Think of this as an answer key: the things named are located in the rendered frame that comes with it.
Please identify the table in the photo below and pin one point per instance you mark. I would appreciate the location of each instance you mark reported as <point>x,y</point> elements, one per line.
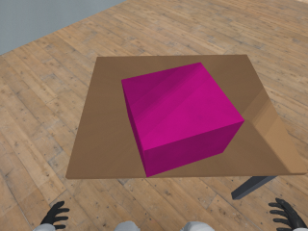
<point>105,146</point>

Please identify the robot right thigh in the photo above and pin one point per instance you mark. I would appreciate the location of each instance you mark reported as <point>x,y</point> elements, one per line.
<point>196,226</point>

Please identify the robot thigh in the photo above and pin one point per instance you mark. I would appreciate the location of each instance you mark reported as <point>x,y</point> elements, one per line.
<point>196,226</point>
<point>127,226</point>

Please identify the robot left thigh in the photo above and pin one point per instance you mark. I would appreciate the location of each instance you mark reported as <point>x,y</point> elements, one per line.
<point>127,226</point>

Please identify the left robot hand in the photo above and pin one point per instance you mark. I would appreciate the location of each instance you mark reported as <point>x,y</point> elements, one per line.
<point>50,217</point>

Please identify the carton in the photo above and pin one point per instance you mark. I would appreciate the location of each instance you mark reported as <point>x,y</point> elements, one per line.
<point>179,116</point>

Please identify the right robot hand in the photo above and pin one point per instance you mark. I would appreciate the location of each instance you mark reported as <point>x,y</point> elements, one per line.
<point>293,219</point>

